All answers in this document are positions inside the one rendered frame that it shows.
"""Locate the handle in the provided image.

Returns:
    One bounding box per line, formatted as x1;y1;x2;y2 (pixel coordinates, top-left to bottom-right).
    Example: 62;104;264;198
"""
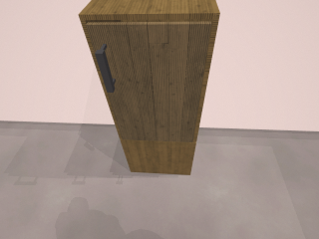
95;44;116;93

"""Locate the cupboard door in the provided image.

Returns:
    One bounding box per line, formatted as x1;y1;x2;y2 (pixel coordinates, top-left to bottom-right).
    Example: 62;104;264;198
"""
86;21;212;142

